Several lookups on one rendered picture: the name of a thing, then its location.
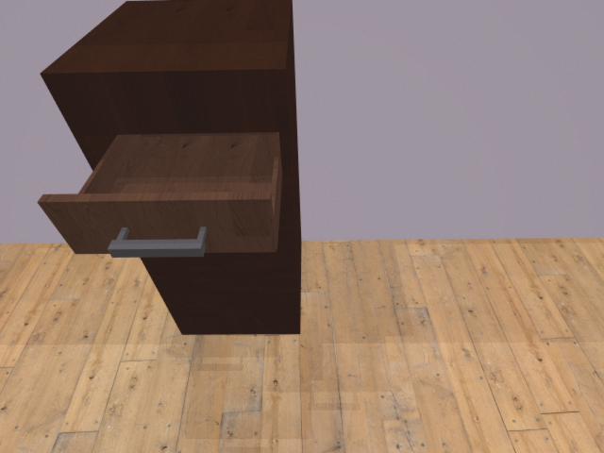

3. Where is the drawer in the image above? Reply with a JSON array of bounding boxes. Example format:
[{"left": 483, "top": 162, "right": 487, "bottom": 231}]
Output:
[{"left": 37, "top": 132, "right": 282, "bottom": 254}]

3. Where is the handle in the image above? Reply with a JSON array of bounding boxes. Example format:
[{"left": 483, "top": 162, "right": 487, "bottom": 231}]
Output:
[{"left": 108, "top": 226, "right": 207, "bottom": 258}]

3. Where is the cabinet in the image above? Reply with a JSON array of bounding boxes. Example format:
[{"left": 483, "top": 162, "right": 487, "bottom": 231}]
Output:
[{"left": 41, "top": 0, "right": 301, "bottom": 335}]

